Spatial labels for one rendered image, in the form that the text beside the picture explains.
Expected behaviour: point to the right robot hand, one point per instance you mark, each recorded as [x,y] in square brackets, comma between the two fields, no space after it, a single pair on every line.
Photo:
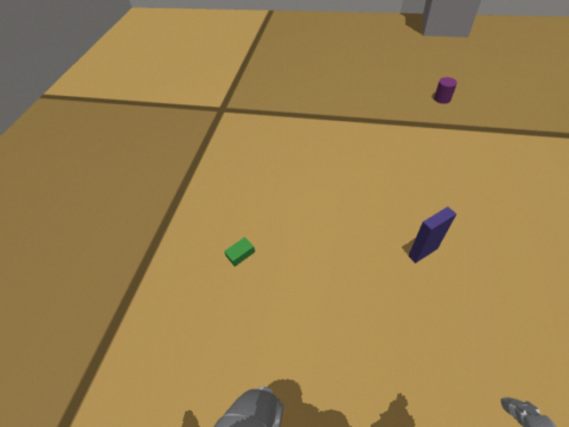
[526,413]

